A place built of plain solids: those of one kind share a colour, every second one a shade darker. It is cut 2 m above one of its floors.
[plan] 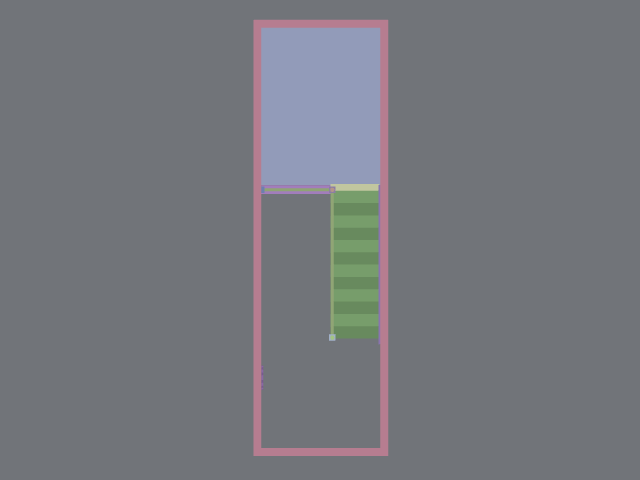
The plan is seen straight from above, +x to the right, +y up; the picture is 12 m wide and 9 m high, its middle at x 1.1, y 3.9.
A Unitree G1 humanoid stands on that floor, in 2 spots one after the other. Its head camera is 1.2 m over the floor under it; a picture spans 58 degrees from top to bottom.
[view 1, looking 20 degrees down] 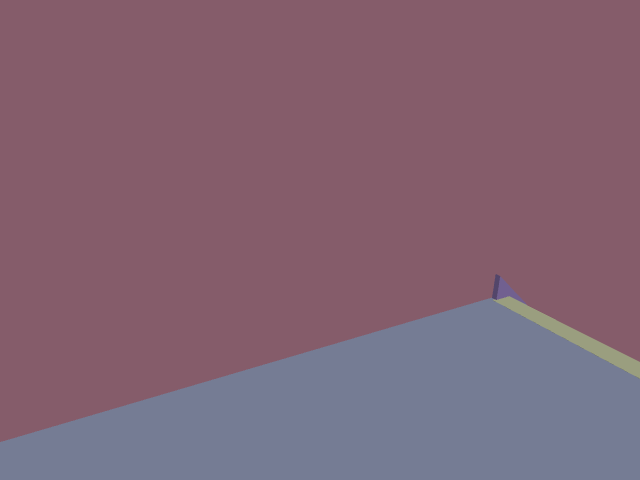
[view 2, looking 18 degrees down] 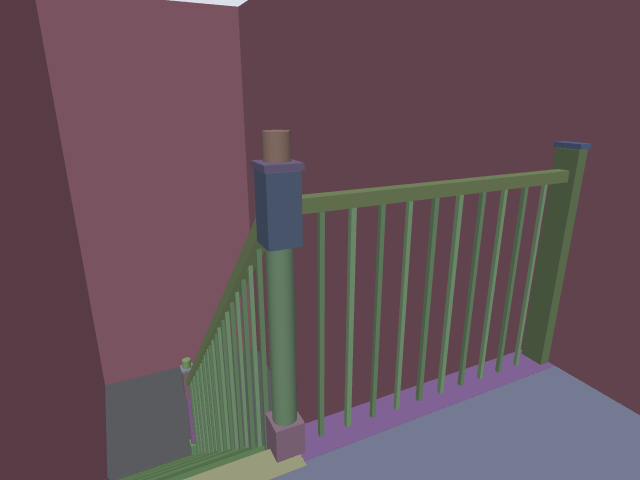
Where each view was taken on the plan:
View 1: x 0.65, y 6.88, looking -27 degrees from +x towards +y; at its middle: wall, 1.89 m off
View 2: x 1.77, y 6.03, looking -116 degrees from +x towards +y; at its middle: bal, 1.38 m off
